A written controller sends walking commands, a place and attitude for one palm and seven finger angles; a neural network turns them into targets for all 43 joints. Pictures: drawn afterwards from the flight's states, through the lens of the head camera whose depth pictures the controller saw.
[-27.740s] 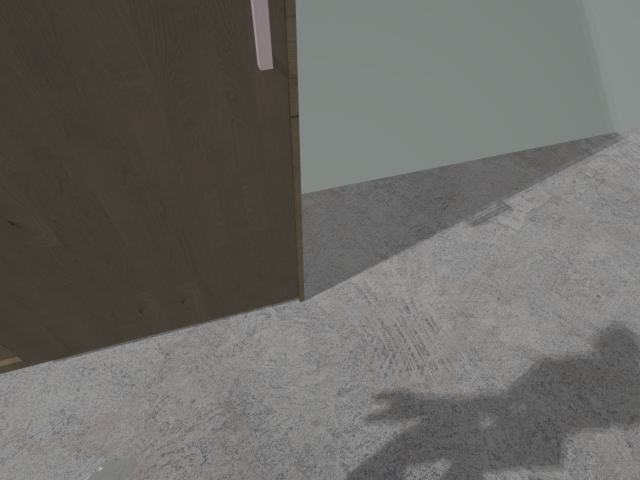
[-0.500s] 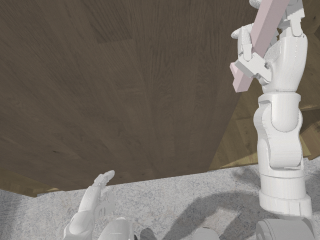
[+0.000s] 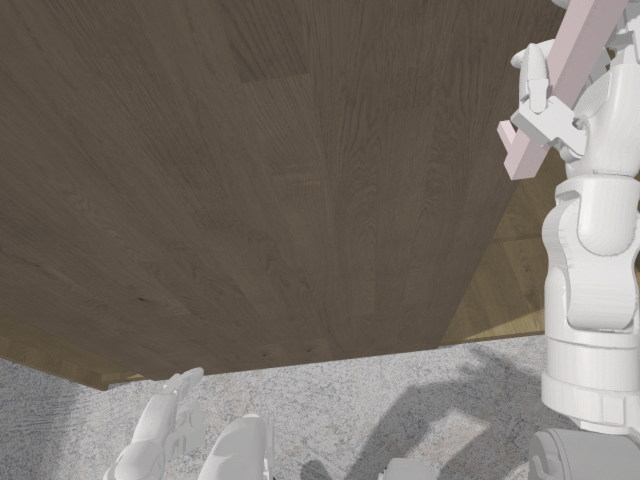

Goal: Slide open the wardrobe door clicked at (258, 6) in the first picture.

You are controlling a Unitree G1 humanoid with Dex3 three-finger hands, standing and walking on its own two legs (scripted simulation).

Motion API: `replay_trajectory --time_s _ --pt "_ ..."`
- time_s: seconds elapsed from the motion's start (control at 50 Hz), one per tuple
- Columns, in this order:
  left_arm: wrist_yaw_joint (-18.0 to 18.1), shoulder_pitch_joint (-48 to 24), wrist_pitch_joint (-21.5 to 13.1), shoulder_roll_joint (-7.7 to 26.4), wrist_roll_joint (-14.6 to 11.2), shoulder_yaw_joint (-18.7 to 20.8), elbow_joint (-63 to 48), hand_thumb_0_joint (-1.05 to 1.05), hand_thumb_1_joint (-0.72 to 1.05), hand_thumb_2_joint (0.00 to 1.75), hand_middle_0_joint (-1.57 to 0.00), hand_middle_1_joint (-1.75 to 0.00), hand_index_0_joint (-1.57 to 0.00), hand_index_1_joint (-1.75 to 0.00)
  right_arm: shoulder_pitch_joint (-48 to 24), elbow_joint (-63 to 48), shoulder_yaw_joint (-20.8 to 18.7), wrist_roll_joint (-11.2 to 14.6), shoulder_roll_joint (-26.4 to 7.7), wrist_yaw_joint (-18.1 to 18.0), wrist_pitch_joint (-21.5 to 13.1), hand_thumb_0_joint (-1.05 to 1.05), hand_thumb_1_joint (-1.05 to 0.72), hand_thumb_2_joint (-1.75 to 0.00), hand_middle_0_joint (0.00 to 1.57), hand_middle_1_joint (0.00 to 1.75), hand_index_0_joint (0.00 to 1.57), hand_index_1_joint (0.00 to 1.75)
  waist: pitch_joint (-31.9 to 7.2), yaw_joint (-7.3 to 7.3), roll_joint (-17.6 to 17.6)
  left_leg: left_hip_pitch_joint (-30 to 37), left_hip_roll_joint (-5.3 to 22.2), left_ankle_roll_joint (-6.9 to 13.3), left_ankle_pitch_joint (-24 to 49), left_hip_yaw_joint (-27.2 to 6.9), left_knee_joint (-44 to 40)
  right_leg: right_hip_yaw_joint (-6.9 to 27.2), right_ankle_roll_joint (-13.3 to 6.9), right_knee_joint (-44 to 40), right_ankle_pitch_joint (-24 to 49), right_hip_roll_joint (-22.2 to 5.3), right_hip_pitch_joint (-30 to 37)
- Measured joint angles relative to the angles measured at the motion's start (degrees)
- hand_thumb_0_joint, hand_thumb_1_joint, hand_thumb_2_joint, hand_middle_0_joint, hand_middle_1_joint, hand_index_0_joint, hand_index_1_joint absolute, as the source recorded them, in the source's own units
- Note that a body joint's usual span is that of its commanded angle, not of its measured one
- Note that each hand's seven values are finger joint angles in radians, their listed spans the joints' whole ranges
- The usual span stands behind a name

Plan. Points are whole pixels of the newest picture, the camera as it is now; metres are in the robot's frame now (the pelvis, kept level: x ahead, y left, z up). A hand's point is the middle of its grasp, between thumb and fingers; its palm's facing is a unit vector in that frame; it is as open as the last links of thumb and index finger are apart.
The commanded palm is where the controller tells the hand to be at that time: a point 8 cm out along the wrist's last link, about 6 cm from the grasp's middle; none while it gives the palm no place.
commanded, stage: stop walking and hold the door there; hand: right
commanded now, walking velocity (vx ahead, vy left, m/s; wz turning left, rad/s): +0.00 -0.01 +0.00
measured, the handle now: (556, 48) +0.41 -0.24 +0.25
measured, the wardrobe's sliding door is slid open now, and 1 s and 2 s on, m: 0.67 0.67 0.67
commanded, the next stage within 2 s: none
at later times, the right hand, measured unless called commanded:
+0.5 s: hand (530, 100) +0.38 -0.22 +0.23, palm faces +0.50 +0.85 -0.19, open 6.4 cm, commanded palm +0.34 -0.25 +0.19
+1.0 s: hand (526, 102) +0.38 -0.21 +0.23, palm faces +0.47 +0.87 -0.16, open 6.2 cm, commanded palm +0.33 -0.24 +0.19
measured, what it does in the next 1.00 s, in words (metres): steps on the spot: left foot, then right foot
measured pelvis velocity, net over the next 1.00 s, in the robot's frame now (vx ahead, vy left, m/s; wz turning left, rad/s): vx -0.05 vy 0.06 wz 0.20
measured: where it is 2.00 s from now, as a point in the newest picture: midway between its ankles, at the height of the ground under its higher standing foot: outside the picture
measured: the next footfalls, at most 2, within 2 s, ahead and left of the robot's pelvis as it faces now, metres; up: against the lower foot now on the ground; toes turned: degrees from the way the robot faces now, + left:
left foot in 0.28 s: -0.01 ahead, +0.20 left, +0.00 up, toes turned +13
right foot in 0.56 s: +0.05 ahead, -0.10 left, +0.00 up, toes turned +3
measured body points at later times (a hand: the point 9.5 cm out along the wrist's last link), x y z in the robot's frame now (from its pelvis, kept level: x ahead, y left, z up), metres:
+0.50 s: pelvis -0.01 +0.06 -0.01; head +0.00 +0.07 +0.43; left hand +0.11 +0.36 -0.11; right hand +0.35 -0.26 +0.24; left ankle +0.02 +0.18 -0.75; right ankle +0.01 -0.05 -0.72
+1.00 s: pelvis -0.05 +0.06 -0.02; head -0.05 +0.06 +0.43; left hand +0.03 +0.32 -0.12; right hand +0.35 -0.26 +0.24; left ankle -0.05 +0.19 -0.75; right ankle +0.02 -0.04 -0.75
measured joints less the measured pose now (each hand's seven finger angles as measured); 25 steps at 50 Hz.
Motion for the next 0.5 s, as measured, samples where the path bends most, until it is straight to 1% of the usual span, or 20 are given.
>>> replay_trajectory --time_s 0.02,0.04,0.1,0.14,0.18,0.22,0.24,0.26,0.28,0.3,0.32,0.34,0.36,0.38,0.4,0.44,0.5 --pt "0.2 -0.4 0.6 -0.7 0.3 -0.5 -0.2 0.02 0.91 0.9 -0.19 -0.3 -0.2 -0.3 1.1 0.6 -0.6 0.5 -2.0 0.9 -1.0 -0.07 -0.67 -0.78 0.46 1.4 0.24 1.21 -0.7 0.51 0.0 -0.6 0.1 -0.4 1.2 0.2 -0.4 -0.3 0.2 -1.0 0.5 -0.9 0.4" --pt "0.5 -0.6 1.1 -1.5 0.4 -0.9 -0.7 0.02 0.91 0.9 -0.2 -0.3 -0.2 -0.3 2.2 1.0 -1.2 1.1 -3.6 1.3 -1.2 -0.08 -0.66 -0.79 0.46 1.4 0.24 1.22 -1.3 0.89 0.0 -0.9 0.2 -0.8 2.0 0.5 -1.2 -0.6 0.5 -1.9 0.9 -1.7 0.9" --pt "1.4 -0.1 0.6 -2.9 0.3 -1.7 -1.8 0.01 0.91 0.9 -0.2 -0.3 -0.2 -0.3 4.2 2.8 -2.8 1.7 -6.1 2.0 -0.8 -0.07 -0.67 -0.82 0.46 1.4 0.25 1.27 -3.2 0.99 -0.4 0.5 0.5 -1.5 4.3 2.3 -6.8 -2.0 1.4 -4.1 1.9 -3.2 2.5" --pt "2.0 0.2 -0.1 -3.1 0.1 -2.5 -2.2 0.01 0.91 0.9 -0.2 -0.3 -0.2 -0.3 5.3 4.5 -4.3 2.3 -7.0 1.9 -0.3 -0.07 -0.67 -0.83 0.46 1.4 0.26 1.3 -4.3 1.21 -1.0 2.9 0.3 -1.6 4.6 3.8 -12.3 -2.7 2.0 -4.9 2.3 -3.5 3.1" --pt "2.6 0.3 -0.8 -3.2 0.0 -3.4 -2.5 0.01 0.91 0.9 -0.2 -0.3 -0.2 -0.3 6.5 6.7 -6.2 2.7 -8.7 1.6 -0.1 -0.09 -0.67 -0.83 0.46 1.4 0.26 1.32 -5.5 1.8 -1.3 5.8 -0.4 -1.4 4.0 5.0 -18.3 -3.2 2.5 -4.9 2.4 -3.4 3.1" --pt "3.1 0.5 -1.2 -2.9 0.0 -4.2 -2.9 0.01 0.91 0.9 -0.2 -0.3 -0.2 -0.3 7.4 9.0 -8.3 3.0 -10.6 1.2 0.3 -0.1 -0.66 -0.82 0.46 1.4 0.26 1.34 -6.6 2.34 -1.6 9.4 -1.2 -1.1 4.0 5.9 -25.3 -3.5 3.3 -3.6 1.9 -3.2 2.3" --pt "3.2 0.7 -1.5 -2.6 -0.1 -4.6 -3.1 0.01 0.91 0.9 -0.2 -0.3 -0.2 -0.3 7.5 10.4 -9.3 3.2 -11.6 1.0 0.7 -0.1 -0.66 -0.82 0.46 1.4 0.26 1.34 -7.2 2.48 -1.5 11.7 -1.4 -1.0 5.8 6.3 -29.7 -3.7 3.7 -2.1 1.2 -2.9 1.6" --pt "3.3 1.0 -1.7 -2.2 -0.3 -4.9 -3.3 0.01 0.91 0.9 -0.2 -0.3 -0.2 -0.3 7.5 11.9 -10.4 3.4 -12.8 0.9 1.2 -0.11 -0.66 -0.81 0.46 1.4 0.25 1.34 -8.0 2.59 -0.9 14.0 -1.2 -0.7 9.0 6.2 -34.3 -4.1 4.1 0.1 0.1 -2.3 0.6" --pt "3.4 1.4 -1.7 -2.0 -0.4 -5.3 -3.6 0.01 0.9 0.9 -0.2 -0.3 -0.21 -0.3 7.2 13.5 -11.5 3.4 -14.6 0.8 1.7 -0.13 -0.65 -0.81 0.46 1.4 0.25 1.33 -9.1 2.93 0.7 16.0 -0.1 0.2 13.9 5.1 -38.5 -4.6 4.2 3.3 -1.5 -1.0 -1.2" --pt "3.5 0.9 -1.7 -1.1 -0.4 -5.5 -3.4 0.01 0.9 0.9 -0.2 -0.3 -0.21 -0.3 7.3 14.8 -13.2 3.2 -15.7 0.6 1.9 -0.14 -0.64 -0.81 0.46 1.4 0.24 1.33 -9.9 3.34 0.9 15.8 0.4 2.3 10.4 4.4 -38.9 -3.8 3.8 8.1 -5.9 -0.1 -3.9" --pt "3.9 -0.2 -1.5 0.4 -0.4 -5.2 -2.5 0.01 0.9 0.9 -0.2 -0.3 -0.21 -0.3 8.1 15.7 -15.3 2.9 -15.6 0.0 1.6 -0.15 -0.63 -0.81 0.46 1.4 0.24 1.32 -9.8 3.85 -1.0 14.5 -0.3 3.1 8.0 4.3 -36.9 -0.5 3.1 13.7 -10.6 0.7 -6.5" --pt "4.4 -1.0 -1.4 1.7 -0.3 -4.6 -1.3 0.01 0.9 0.9 -0.2 -0.3 -0.21 -0.3 9.0 16.5 -17.0 2.9 -15.3 -0.3 1.1 -0.16 -0.63 -0.8 0.46 1.4 0.24 1.32 -9.5 4.28 -2.4 13.6 -0.6 3.3 7.3 3.8 -35.8 2.1 2.7 18.8 -13.4 2.2 -8.7" --pt "4.7 -1.2 -1.3 2.8 -0.4 -3.9 -0.2 0.01 0.91 0.9 -0.2 -0.3 -0.21 -0.3 9.8 17.2 -18.1 2.9 -15.2 -0.5 0.6 -0.16 -0.62 -0.8 0.46 1.4 0.25 1.33 -9.3 4.64 -3.0 13.2 -0.5 3.1 7.6 3.3 -35.8 3.7 2.7 23.3 -14.7 4.1 -10.6" --pt "5.1 -1.0 -1.2 3.7 -0.6 -3.2 0.7 0.01 0.91 0.9 -0.2 -0.3 -0.2 -0.3 10.3 17.6 -18.6 3.1 -15.1 -0.8 0.5 -0.16 -0.62 -0.79 0.46 1.4 0.26 1.33 -9.2 4.86 -2.9 13.3 -0.1 2.7 8.5 2.8 -36.2 4.5 2.7 26.8 -15.0 5.9 -11.9" --pt "5.5 -0.4 -1.0 4.4 -0.7 -2.8 1.5 0.01 0.91 0.9 -0.2 -0.3 -0.2 -0.3 10.6 17.9 -18.9 3.2 -15.0 -1.0 0.4 -0.16 -0.62 -0.79 0.46 1.4 0.27 1.34 -9.2 5.1 -2.3 13.5 0.3 2.5 9.2 2.4 -36.9 4.6 2.7 28.7 -14.7 7.4 -12.6" --pt "6.3 1.0 -0.4 5.4 -0.7 -2.6 2.9 0.01 0.91 0.9 -0.2 -0.3 -0.2 -0.3 11.3 18.4 -19.5 2.9 -15.3 -1.1 -0.3 -0.16 -0.62 -0.79 0.46 1.4 0.28 1.35 -9.7 5.91 -0.7 14.0 1.1 2.5 10.0 1.7 -38.1 3.8 2.5 27.3 -12.8 9.2 -12.4" --pt "7.3 3.7 0.4 6.7 -0.5 -2.1 3.6 0.01 0.91 0.9 -0.2 -0.3 -0.2 -0.3 12.3 18.3 -19.7 2.2 -15.8 -1.3 -1.0 -0.16 -0.62 -0.79 0.46 1.4 0.28 1.36 -11.0 7.2 0.8 14.4 1.0 2.5 10.7 1.5 -39.4 2.8 1.8 16.9 -8.8 9.9 -9.1"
